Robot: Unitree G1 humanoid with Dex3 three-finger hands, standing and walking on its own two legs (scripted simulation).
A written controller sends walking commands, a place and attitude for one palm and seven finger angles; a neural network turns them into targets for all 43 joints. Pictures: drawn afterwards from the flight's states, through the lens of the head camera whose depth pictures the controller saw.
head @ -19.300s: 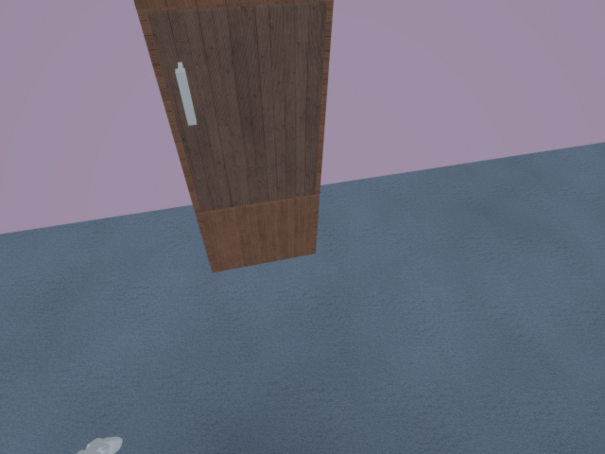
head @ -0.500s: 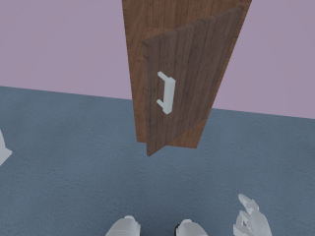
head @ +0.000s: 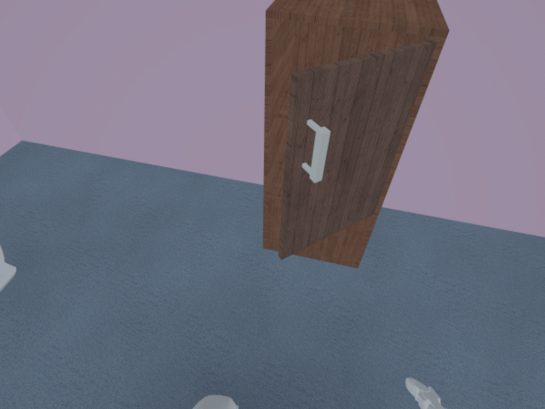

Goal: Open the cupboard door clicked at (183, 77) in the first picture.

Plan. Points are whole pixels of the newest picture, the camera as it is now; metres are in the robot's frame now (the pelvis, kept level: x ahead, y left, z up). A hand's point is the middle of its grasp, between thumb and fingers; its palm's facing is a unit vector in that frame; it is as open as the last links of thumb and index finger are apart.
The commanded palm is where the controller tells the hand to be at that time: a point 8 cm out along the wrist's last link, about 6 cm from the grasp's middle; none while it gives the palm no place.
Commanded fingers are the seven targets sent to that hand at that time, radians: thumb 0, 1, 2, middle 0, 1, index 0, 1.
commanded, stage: stop stepping back and stand still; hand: left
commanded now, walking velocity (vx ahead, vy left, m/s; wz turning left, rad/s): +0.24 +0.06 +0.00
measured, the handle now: (313, 151) +0.64 -0.01 +0.04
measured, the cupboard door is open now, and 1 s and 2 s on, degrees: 45 45 45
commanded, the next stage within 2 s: let the arm hang, fingers relaxed in 0.62 s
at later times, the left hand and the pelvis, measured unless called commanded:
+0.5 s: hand (58, 283) +0.18 +0.25 +0.18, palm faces +0.35 -0.78 -0.52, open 7.4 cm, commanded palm +0.12 +0.28 +0.19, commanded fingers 0.00 0.90 0.90 -0.20 -0.30 -0.20 -0.30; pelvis -0.06 +0.00 +0.01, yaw -7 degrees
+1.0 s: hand out of the picture +0.07 +0.18 -0.14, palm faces -0.10 -0.97 -0.23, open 7.4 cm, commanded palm none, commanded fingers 0.00 0.90 0.90 -0.20 -0.30 -0.20 -0.30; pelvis -0.05 +0.01 +0.00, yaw -4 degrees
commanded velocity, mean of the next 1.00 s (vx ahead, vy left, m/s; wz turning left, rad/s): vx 0.07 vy -0.01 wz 0.00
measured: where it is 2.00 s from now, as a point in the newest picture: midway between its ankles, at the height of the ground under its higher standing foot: outside the picture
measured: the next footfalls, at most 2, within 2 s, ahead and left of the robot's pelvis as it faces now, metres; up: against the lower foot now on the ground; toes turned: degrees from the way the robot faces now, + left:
left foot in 0.10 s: -0.02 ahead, +0.16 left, +0.00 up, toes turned +3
left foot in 0.66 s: +0.03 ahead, +0.15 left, +0.00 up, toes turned -4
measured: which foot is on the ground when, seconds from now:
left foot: up 0.00-0.08, down 0.10-0.34, up 0.36-0.64, down 0.66-1.00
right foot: down 0.00-1.00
